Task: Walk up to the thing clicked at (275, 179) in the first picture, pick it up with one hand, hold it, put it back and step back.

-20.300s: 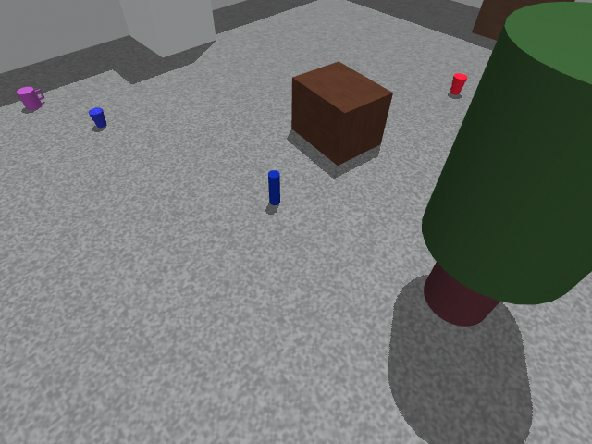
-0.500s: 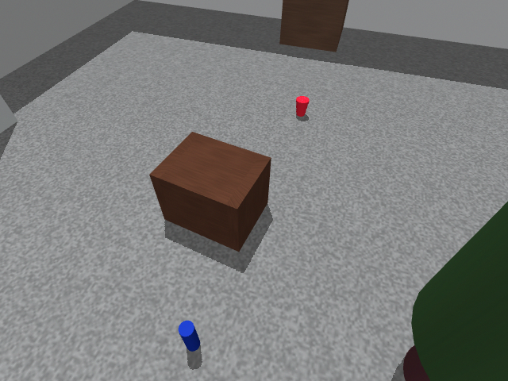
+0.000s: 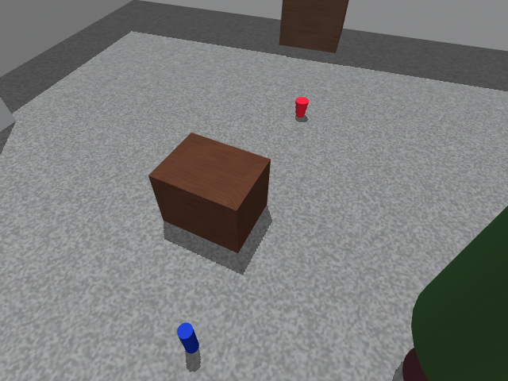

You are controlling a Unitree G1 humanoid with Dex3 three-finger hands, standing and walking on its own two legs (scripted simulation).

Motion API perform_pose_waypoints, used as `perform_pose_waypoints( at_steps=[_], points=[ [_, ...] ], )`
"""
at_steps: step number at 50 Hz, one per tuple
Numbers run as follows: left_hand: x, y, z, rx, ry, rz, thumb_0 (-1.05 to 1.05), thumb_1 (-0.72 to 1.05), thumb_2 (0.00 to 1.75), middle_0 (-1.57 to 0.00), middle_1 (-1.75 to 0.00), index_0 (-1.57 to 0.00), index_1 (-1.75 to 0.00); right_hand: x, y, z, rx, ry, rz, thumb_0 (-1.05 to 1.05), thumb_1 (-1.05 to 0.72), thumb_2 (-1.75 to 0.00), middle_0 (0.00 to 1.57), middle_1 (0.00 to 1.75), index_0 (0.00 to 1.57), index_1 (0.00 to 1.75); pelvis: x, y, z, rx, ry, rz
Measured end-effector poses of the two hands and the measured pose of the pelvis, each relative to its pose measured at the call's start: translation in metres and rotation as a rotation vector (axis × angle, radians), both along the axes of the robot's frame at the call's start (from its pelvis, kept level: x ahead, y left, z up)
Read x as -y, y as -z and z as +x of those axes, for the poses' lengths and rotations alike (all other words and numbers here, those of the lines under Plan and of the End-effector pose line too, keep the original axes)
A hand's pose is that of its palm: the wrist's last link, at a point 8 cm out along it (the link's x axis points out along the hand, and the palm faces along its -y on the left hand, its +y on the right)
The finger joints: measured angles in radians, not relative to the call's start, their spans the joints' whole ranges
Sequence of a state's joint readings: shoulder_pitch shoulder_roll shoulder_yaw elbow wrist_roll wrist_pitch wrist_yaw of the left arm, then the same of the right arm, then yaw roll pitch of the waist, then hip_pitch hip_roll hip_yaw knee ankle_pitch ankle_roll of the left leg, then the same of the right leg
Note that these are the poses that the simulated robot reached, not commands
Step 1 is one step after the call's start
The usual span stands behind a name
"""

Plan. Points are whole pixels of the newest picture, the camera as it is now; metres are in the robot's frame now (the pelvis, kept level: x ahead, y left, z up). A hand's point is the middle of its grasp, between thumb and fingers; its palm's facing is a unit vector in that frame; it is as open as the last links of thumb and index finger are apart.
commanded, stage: stand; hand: left
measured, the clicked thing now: (188, 338) +0.40 +0.22 -0.70
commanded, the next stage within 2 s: go down in 0.44 s
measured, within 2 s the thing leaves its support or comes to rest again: neither
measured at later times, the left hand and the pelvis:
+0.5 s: hand out of the picture +0.07 +0.26 -0.16, palm faces -0.03 -0.94 -0.34, open 7.4 cm; pelvis +0.00 +0.00 +0.00, yaw +0 degrees
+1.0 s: hand out of the picture +0.14 +0.28 -0.18, palm faces +0.05 -0.94 -0.34, open 15.3 cm; pelvis -0.01 +0.01 -0.04, yaw +0 degrees
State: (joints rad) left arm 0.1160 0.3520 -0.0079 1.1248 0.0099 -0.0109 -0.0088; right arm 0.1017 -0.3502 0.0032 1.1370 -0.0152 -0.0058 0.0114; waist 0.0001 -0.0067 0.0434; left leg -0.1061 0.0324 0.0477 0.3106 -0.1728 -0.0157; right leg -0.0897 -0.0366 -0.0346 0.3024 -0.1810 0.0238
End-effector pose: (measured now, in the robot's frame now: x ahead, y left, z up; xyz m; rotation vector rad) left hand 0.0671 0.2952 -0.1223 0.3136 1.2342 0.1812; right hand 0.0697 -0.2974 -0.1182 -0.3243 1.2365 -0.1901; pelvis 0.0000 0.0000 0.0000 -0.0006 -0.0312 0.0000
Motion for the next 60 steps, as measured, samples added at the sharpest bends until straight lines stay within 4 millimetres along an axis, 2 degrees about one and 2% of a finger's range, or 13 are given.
perform_pose_waypoints(
  at_steps=[28,31,37,40,44,48,55,60],
  points=[
    [-0.005,-0.001,-0.003,-0.002,-0.005,0.007,0.00,0.90,0.90,-0.21,-0.30,-0.20,-0.30,-0.004,0.001,0.000,0.005,0.000,0.003,0.01,-0.91,-0.89,0.20,0.30,0.20,0.30,-0.003,0.000,0.001,0.004,0.002,0.001],
    [-0.002,-0.002,0.013,0.077,-0.040,0.000,0.01,0.86,0.86,-0.20,-0.26,-0.20,-0.26,-0.010,-0.001,0.005,0.081,-0.001,0.004,0.01,-0.93,-0.90,0.20,0.30,0.20,0.30,-0.003,0.003,-0.004,-0.027,-0.012,-0.001],
    [-0.004,0.006,0.059,0.153,-0.030,-0.012,0.00,0.61,0.61,-0.11,-0.15,-0.11,-0.15,-0.030,0.005,0.005,0.143,-0.002,0.039,0.01,-0.96,-0.91,0.20,0.30,0.20,0.30,-0.001,0.013,-0.016,-0.104,-0.012,-0.005],
    [-0.010,0.006,0.071,0.175,-0.020,-0.003,0.00,0.45,0.45,-0.09,-0.12,-0.09,-0.11,-0.037,0.007,0.000,0.159,0.018,0.053,0.01,-0.97,-0.91,0.20,0.30,0.20,0.30,-0.001,0.017,-0.016,-0.129,-0.005,-0.006],
    [-0.018,0.007,0.072,0.159,-0.028,0.012,0.00,0.23,0.30,-0.07,-0.09,-0.07,-0.09,-0.043,0.012,-0.002,0.175,0.026,0.064,0.01,-0.95,-0.91,0.20,0.30,0.20,0.30,-0.003,0.023,-0.014,-0.153,-0.004,-0.011],
    [-0.026,0.014,0.065,0.138,-0.041,0.017,0.00,0.00,0.19,-0.07,-0.08,-0.07,-0.07,-0.044,0.017,0.006,0.215,0.017,0.061,0.01,-0.93,-0.90,0.20,0.30,0.20,0.30,-0.006,0.032,-0.014,-0.182,-0.004,-0.014],
    [-0.028,0.029,0.055,0.170,-0.043,-0.008,0.00,-0.33,0.08,-0.08,-0.08,-0.08,-0.08,-0.043,0.025,0.031,0.301,-0.027,0.028,0.01,-0.90,-0.89,0.20,0.30,0.20,0.30,-0.009,0.052,-0.013,-0.232,-0.011,-0.022],
    [-0.027,0.034,0.054,0.193,-0.039,-0.011,-0.01,-0.47,0.04,-0.09,-0.08,-0.09,-0.08,-0.047,0.026,0.054,0.371,-0.053,0.012,0.01,-0.89,-0.89,0.20,0.30,0.20,0.30,-0.009,0.062,-0.012,-0.251,-0.014,-0.029]
  ],
)
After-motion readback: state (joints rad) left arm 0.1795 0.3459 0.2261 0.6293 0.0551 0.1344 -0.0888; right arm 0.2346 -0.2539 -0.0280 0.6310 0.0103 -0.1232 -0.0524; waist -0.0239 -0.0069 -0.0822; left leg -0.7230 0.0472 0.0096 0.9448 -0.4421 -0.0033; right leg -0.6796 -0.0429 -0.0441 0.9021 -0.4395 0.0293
